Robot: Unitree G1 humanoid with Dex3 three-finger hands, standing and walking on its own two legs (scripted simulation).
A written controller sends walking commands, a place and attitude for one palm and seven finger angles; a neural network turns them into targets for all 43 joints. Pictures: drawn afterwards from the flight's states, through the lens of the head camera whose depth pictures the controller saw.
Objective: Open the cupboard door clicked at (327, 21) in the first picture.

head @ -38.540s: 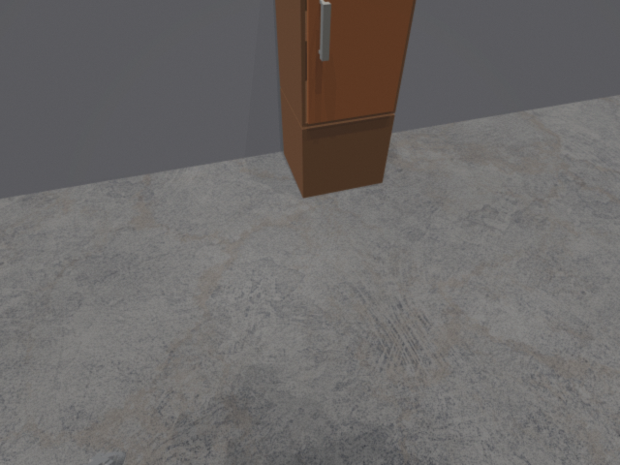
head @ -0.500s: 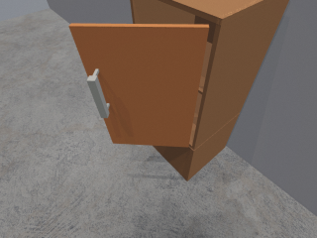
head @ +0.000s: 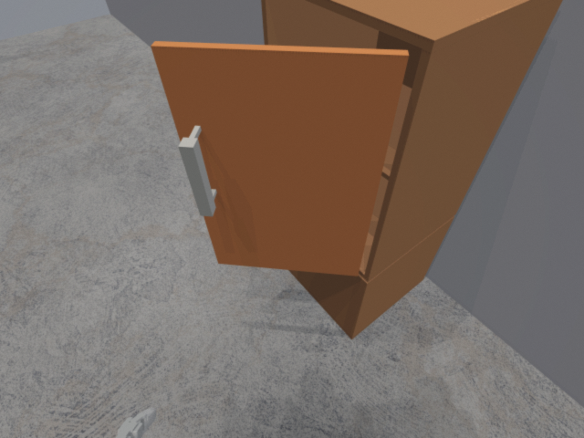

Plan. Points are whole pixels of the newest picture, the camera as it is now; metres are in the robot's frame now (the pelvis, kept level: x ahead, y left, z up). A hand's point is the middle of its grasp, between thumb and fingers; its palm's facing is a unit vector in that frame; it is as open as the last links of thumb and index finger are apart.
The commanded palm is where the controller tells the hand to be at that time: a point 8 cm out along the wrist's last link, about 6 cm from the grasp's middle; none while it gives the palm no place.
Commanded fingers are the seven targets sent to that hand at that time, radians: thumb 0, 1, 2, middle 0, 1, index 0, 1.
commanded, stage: raise the hand with hooked fingers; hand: left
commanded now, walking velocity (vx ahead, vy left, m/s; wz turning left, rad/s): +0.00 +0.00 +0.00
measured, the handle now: (202, 172) +0.57 +0.22 +0.02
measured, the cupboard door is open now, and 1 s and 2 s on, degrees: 46 46 46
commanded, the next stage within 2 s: move the hooked fingers beside the handle in 2.00 s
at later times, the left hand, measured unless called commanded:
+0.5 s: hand (133, 420) +0.15 +0.22 -0.03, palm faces -0.03 -1.00 -0.05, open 9.7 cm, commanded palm +0.14 +0.28 -0.03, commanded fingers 0.00 0.18 0.59 -0.25 -0.76 -0.25 -0.76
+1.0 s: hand (97, 375) +0.19 +0.28 +0.00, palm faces -0.03 -1.00 -0.07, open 12.7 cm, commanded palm +0.17 +0.33 +0.01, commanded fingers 0.00 -0.41 0.34 -0.29 -1.14 -0.29 -1.14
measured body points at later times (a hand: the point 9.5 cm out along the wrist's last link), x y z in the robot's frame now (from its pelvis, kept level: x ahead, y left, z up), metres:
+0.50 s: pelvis -0.06 +0.03 -0.09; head -0.01 +0.05 +0.36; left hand +0.14 +0.28 -0.03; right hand +0.17 -0.17 -0.14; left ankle -0.03 +0.14 -0.74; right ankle -0.01 -0.09 -0.74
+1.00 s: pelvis -0.05 +0.04 -0.06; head +0.00 +0.06 +0.39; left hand +0.19 +0.33 +0.00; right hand +0.13 -0.20 -0.12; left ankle -0.03 +0.14 -0.74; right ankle -0.01 -0.09 -0.74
